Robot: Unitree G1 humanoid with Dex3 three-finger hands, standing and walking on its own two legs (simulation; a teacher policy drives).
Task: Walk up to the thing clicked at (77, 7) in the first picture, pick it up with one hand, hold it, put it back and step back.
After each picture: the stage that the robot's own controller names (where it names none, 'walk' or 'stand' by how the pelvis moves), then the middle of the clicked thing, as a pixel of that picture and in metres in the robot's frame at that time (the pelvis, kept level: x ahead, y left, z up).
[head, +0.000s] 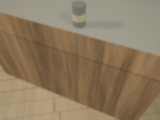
stand; (79, 15) +0.72 +0.04 +0.06
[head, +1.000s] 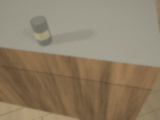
walk; (41, 31) +0.58 +0.22 +0.07
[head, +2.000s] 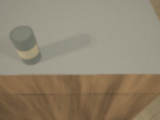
stand; (27, 46) +0.42 +0.21 +0.10
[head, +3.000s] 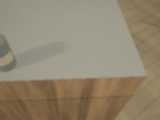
walk; (1, 54) +0.41 +0.29 +0.08
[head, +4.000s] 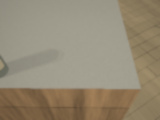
stand; out of the picture +0.39 +0.34 +0.08
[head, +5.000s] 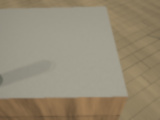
stand; out of the picture +0.38 +0.37 +0.06
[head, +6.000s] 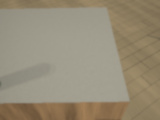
stand; out of the picture +0.36 +0.37 +0.05
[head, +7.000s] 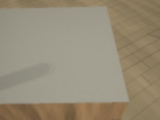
stand; out of the picture +0.36 +0.37 +0.05
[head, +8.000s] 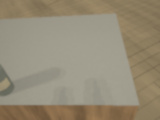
rise first; out of the picture +0.36 +0.36 +0.06
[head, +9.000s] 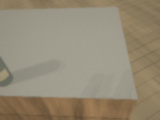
go down; out of the picture +0.38 +0.36 +0.06
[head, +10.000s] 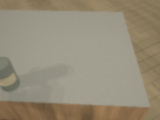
go down; (5, 75) +0.36 +0.31 +0.06
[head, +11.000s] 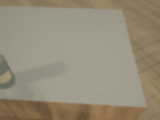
approach; (0, 72) +0.37 +0.32 +0.07
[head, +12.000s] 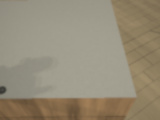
close; out of the picture +0.37 +0.35 +0.09
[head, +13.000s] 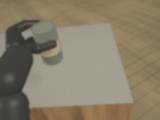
lift; (48, 44) +0.35 +0.12 +0.25
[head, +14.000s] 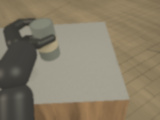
lift; (46, 40) +0.38 +0.14 +0.24
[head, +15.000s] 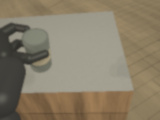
lift; (38, 51) +0.34 +0.16 +0.22
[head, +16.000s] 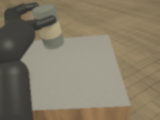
hold; (49, 27) +0.37 +0.12 +0.32
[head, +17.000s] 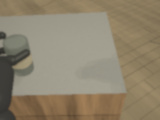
hold; (19, 56) +0.35 +0.22 +0.19
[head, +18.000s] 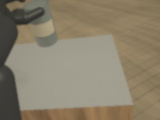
crouch; (42, 24) +0.35 +0.12 +0.34
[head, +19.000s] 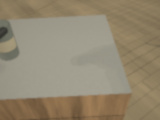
lower; (4, 40) +0.41 +0.27 +0.21
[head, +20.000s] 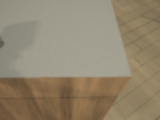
lower; out of the picture +0.49 +0.32 +0.11
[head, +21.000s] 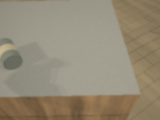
lower; (8, 53) +0.46 +0.31 +0.07
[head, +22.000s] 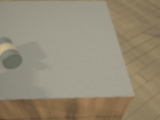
lower; (7, 52) +0.47 +0.30 +0.07
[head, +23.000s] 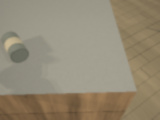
lower; (14, 46) +0.49 +0.28 +0.07
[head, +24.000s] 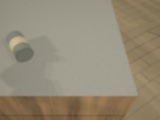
lower; (19, 46) +0.49 +0.27 +0.07
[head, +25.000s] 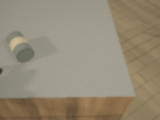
open; (20, 46) +0.50 +0.26 +0.07
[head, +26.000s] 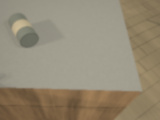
sink last; (23, 30) +0.52 +0.24 +0.07
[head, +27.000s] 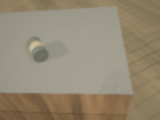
sink last; (37, 49) +0.54 +0.27 +0.05
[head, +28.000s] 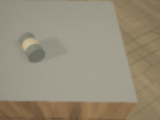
stand; (31, 47) +0.50 +0.24 +0.04
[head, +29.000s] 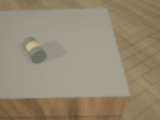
stand; (34, 49) +0.54 +0.24 +0.03
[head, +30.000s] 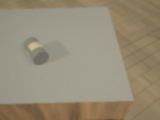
stand; (35, 50) +0.52 +0.23 +0.03
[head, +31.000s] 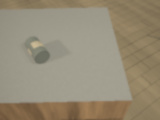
stand; (37, 49) +0.53 +0.22 +0.03
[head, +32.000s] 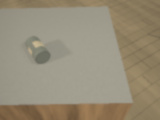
stand; (37, 49) +0.52 +0.22 +0.03
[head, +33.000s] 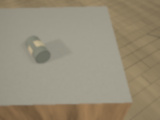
stand; (37, 49) +0.52 +0.22 +0.03
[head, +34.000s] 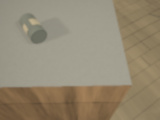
walk; (33, 28) +0.55 +0.23 +0.04
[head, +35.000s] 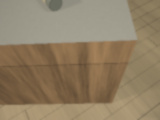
walk; out of the picture +0.73 +0.19 +0.05
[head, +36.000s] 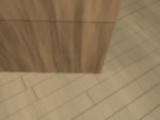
walk; out of the picture +1.00 +0.19 +0.06
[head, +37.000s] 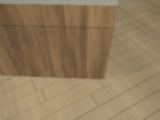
stand; out of the picture +1.16 +0.17 +0.05
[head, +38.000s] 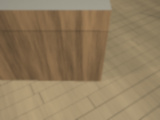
stand; out of the picture +1.17 +0.19 +0.03
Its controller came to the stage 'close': yes
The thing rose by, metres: 0.28
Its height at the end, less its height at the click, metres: -0.02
